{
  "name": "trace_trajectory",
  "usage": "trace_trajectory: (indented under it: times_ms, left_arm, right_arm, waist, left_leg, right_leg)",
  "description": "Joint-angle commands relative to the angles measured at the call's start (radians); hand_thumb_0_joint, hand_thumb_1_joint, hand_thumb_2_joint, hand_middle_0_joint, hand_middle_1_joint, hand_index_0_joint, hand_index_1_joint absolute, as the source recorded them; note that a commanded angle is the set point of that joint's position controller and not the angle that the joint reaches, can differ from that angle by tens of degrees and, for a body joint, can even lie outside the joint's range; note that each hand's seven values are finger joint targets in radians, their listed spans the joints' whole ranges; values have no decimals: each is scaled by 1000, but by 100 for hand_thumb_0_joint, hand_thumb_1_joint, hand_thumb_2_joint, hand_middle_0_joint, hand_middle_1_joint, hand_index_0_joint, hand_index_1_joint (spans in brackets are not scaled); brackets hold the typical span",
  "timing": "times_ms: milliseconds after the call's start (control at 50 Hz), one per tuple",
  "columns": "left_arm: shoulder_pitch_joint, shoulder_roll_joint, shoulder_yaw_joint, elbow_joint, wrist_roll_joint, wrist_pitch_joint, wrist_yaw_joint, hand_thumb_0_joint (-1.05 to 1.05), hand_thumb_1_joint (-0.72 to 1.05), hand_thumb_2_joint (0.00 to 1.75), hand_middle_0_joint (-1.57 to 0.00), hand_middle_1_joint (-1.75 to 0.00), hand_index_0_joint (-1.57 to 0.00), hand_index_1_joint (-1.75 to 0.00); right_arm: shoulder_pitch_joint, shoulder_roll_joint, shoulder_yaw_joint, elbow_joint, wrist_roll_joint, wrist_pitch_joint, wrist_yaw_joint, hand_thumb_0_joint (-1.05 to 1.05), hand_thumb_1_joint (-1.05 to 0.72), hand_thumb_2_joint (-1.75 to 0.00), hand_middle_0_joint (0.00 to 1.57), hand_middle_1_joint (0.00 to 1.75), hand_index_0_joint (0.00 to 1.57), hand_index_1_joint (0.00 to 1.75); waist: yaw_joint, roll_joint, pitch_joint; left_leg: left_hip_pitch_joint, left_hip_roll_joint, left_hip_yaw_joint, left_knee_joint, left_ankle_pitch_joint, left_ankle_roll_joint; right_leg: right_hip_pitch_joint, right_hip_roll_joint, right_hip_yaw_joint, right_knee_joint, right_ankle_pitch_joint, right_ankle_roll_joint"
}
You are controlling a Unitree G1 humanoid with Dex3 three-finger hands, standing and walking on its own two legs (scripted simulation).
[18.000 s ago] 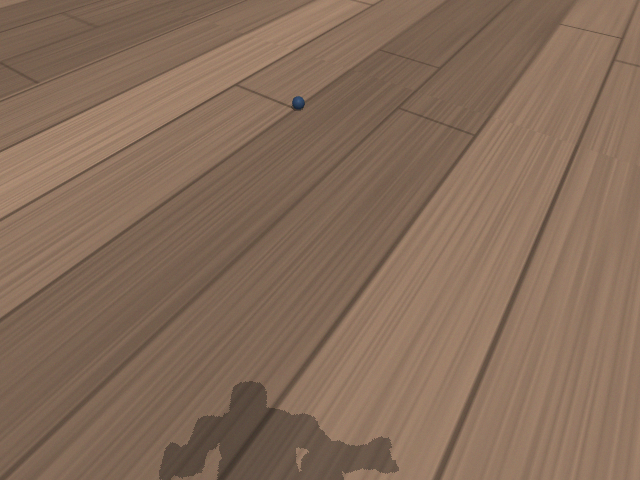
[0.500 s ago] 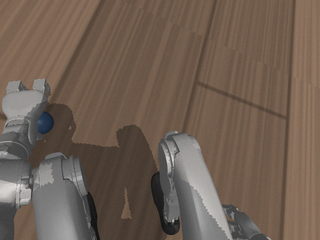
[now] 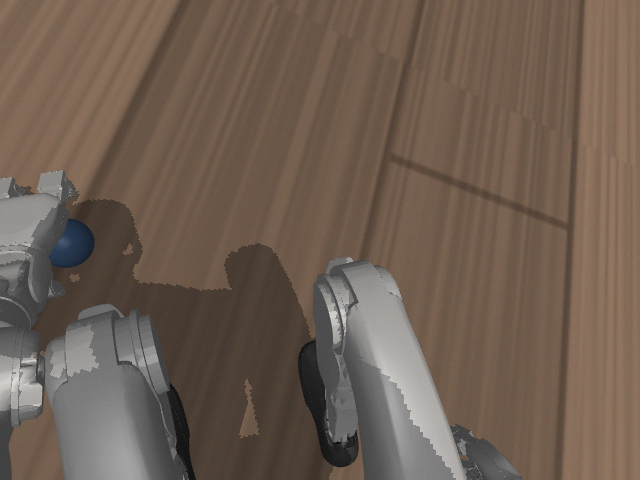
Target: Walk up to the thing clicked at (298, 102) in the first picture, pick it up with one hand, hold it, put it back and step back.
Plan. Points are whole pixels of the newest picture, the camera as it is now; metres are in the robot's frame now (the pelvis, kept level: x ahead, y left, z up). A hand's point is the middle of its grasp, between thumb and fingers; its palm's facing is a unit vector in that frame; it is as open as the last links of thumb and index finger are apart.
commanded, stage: rest palm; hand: left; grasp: from above
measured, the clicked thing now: (65, 243) +0.44 +0.26 -0.27
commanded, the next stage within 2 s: close in 1.60 s
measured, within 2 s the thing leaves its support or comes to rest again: neither
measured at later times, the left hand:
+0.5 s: hand (48, 246) +0.43 +0.27 -0.23, palm faces -0.46 -0.11 -0.88, open 14.2 cm
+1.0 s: hand (47, 247) +0.43 +0.28 -0.24, palm faces -0.44 -0.08 -0.89, open 14.1 cm
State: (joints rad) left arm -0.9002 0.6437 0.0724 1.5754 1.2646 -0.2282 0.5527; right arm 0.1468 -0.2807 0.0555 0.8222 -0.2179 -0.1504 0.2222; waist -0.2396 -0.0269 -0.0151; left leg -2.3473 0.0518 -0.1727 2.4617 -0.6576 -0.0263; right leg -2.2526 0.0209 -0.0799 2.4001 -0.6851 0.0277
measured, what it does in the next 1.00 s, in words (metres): stands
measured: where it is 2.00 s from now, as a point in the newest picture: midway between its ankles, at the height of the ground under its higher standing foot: (257, 446)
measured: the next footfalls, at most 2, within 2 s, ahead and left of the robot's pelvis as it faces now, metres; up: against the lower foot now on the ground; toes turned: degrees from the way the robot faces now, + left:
none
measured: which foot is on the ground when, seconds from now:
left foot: down 0.00-1.00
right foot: down 0.00-1.00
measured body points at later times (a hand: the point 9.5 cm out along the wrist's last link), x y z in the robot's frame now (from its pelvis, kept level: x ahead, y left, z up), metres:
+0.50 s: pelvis +0.01 +0.00 -0.02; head +0.25 +0.07 +0.35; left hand +0.45 +0.27 -0.18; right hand +0.04 -0.25 -0.11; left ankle +0.08 +0.14 -0.28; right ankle +0.10 -0.12 -0.28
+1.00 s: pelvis +0.00 +0.01 -0.01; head +0.25 +0.11 +0.35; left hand +0.45 +0.28 -0.19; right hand +0.05 -0.25 -0.09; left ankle +0.08 +0.14 -0.28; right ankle +0.10 -0.12 -0.28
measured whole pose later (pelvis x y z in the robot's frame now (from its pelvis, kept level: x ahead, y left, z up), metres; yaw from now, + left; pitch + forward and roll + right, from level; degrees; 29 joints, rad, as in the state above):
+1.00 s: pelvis +0.00 +0.01 -0.01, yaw -5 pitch +27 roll -12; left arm -0.97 0.80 0.04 1.78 1.24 -0.19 0.71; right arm 0.07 -0.32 0.18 0.82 -0.31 -0.33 0.36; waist -0.30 -0.10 0.08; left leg -2.35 0.05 -0.27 2.55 -0.70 -0.03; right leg -2.22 0.05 -0.15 2.42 -0.69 0.05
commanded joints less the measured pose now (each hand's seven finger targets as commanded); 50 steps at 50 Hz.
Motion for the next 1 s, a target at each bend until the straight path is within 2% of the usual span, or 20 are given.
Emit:
trace_trajectory:
  times_ms: [0,40,60,80,120,180,200,260,300,360,480,520,560,640,700,780,800,900,960,980]
  left_arm:
    - [-328,195,35,-35,32,-13,113,0,-56,104,-7,-98,-5,-100]
    - [-341,218,42,-15,49,-4,143,0,-55,104,-8,-98,-5,-100]
    - [-351,202,29,7,51,4,153,0,-55,102,-7,-97,-5,-99]
    - [-334,171,6,27,40,11,160,0,-55,102,-8,-97,-5,-99]
    - [-326,248,59,30,39,26,178,0,-56,102,-8,-95,-5,-97]
    - [-294,245,77,69,21,48,175,0,-54,103,-8,-97,-6,-99]
    - [-280,248,83,73,11,50,177,0,-55,103,-8,-96,-5,-99]
    - [-296,220,52,90,-15,46,143,0,-56,100,-6,-97,-5,-99]
    - [-295,244,49,76,-41,31,130,0,-56,102,-7,-99,-5,-101]
    - [-278,240,32,62,-45,6,124,0,-54,99,-6,-100,-6,-101]
    - [-282,247,8,74,-29,-32,156,0,-54,99,-6,-101,-6,-101]
    - [-274,255,22,64,-16,-33,180,0,-54,100,-6,-101,-5,-102]
    - [-266,238,3,82,-4,-25,199,0,-55,100,-6,-101,-5,-102]
    - [-292,246,12,98,2,-5,227,0,-56,100,-6,-101,-5,-102]
    - [-296,237,-10,99,-3,18,227,0,-55,102,-6,-102,-5,-103]
    - [-297,245,-6,109,-15,34,218,0,-56,104,-7,-103,-5,-105]
    - [-297,240,-7,124,-17,39,211,0,-55,103,-7,-103,-5,-105]
    - [-289,239,-15,110,-34,37,200,0,-56,101,-7,-104,-5,-105]
    - [-303,199,-59,116,-38,30,187,0,-56,102,-7,-104,-5,-106]
    - [-299,216,-54,100,-43,27,192,0,-57,102,-7,-104,-5,-106]
  right_arm:
    - [159,-257,-56,-11,-21,-20,0,0,-89,-90,20,30,20,30]
    - [141,-268,-51,-5,-43,-35,13,0,-89,-90,20,30,20,30]
    - [131,-272,-44,-8,-53,-48,22,0,-89,-90,20,30,20,30]
    - [135,-268,-42,7,-55,-52,28,0,-89,-90,20,30,20,30]
    - [136,-290,-40,4,-65,-66,42,0,-89,-90,20,30,20,30]
    - [141,-282,-25,3,-77,-79,62,0,-90,-90,20,30,20,30]
    - [137,-288,-24,13,-83,-84,66,0,-90,-90,20,30,20,30]
    - [140,-268,5,8,-88,-99,84,0,-90,-90,20,30,20,30]
    - [133,-275,8,10,-82,-106,84,0,-90,-90,20,30,20,30]
    - [139,-289,15,12,-83,-117,90,0,-90,-90,20,30,20,30]
    - [125,-296,37,7,-84,-129,99,0,-90,-90,20,30,20,30]
    - [124,-305,37,13,-86,-128,101,0,-90,-90,20,30,20,30]
    - [102,-300,42,4,-91,-138,108,0,-90,-90,20,30,20,30]
    - [116,-308,40,10,-96,-149,117,0,-90,-90,20,30,20,30]
    - [96,-314,39,7,-96,-163,127,0,-90,-90,20,30,20,30]
    - [95,-322,35,12,-89,-177,131,0,-90,-90,20,30,20,30]
    - [112,-322,38,9,-91,-179,134,0,-90,-90,20,30,20,30]
    - [96,-329,41,7,-81,-185,134,0,-91,-91,20,30,20,30]
    - [81,-326,55,-8,-80,-195,142,0,-90,-91,20,30,20,30]
    - [79,-336,52,-3,-79,-195,140,0,-90,-91,20,30,20,30]
  waist:
    - [-55,265,-554]
    - [-68,294,-559]
    - [-84,291,-538]
    - [-81,308,-531]
    - [-75,316,-544]
    - [-84,318,-562]
    - [-75,324,-563]
    - [-104,287,-539]
    - [-96,267,-556]
    - [-93,272,-556]
    - [-99,287,-520]
    - [-95,289,-532]
    - [-98,300,-513]
    - [-115,305,-485]
    - [-120,298,-473]
    - [-115,314,-462]
    - [-128,312,-466]
    - [-109,351,-489]
    - [-137,341,-456]
    - [-130,343,-457]
  left_leg:
    - [454,-38,112,-226,52,40]
    - [487,-33,107,-218,69,34]
    - [476,-36,106,-206,59,36]
    - [467,-33,106,-213,54,35]
    - [480,-32,106,-204,79,34]
    - [480,-26,106,-177,132,34]
    - [467,-27,106,-178,136,35]
    - [434,-27,98,-148,136,45]
    - [418,-26,89,-145,118,48]
    - [431,-23,83,-147,121,44]
    - [426,-21,71,-149,101,37]
    - [436,-18,65,-158,118,33]
    - [436,-19,63,-155,109,29]
    - [425,-16,59,-156,104,29]
    - [417,-15,57,-148,87,30]
    - [427,-11,49,-164,75,28]
    - [441,-12,48,-158,94,28]
    - [475,-6,37,-179,105,21]
    - [470,-7,33,-163,108,21]
    - [463,-7,34,-167,106,22]
  right_leg:
    - [239,38,-120,-246,131,-58]
    - [235,42,-128,-234,150,-56]
    - [225,38,-134,-228,145,-53]
    - [234,46,-127,-242,140,-56]
    - [253,43,-131,-232,163,-51]
    - [298,50,-129,-221,231,-47]
    - [301,49,-130,-222,232,-46]
    - [320,50,-130,-223,249,-39]
    - [345,54,-125,-230,234,-38]
    - [359,58,-137,-230,232,-39]
    - [338,67,-156,-216,216,-42]
    - [347,74,-164,-218,229,-44]
    - [330,75,-167,-208,221,-48]
    - [315,76,-171,-216,215,-45]
    - [301,75,-169,-219,198,-44]
    - [301,77,-173,-223,186,-45]
    - [314,75,-176,-218,210,-43]
    - [320,79,-184,-208,226,-46]
    - [311,77,-192,-196,242,-44]
    - [314,80,-191,-207,235,-44]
